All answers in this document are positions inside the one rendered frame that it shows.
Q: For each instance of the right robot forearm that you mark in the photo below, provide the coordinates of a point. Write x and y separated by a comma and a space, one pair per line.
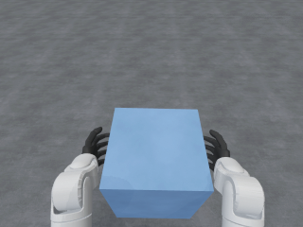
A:
243, 200

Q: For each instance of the robot right hand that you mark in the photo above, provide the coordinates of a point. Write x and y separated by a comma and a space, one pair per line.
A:
220, 149

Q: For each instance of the left robot forearm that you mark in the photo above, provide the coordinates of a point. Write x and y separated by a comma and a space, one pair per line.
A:
72, 193

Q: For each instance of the robot left hand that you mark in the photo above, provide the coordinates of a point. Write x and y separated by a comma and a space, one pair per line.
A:
92, 146

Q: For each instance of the carton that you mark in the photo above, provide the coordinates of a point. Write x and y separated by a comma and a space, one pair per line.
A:
156, 164

